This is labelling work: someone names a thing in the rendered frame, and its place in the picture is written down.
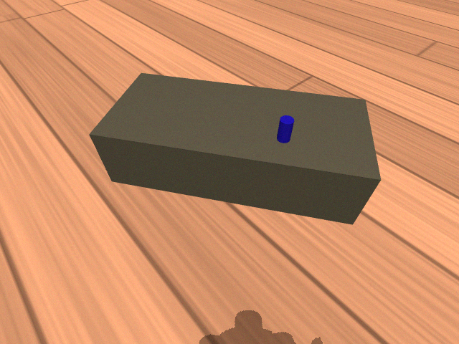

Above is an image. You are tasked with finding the can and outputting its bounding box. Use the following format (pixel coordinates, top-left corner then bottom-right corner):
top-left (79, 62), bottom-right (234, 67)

top-left (277, 115), bottom-right (294, 143)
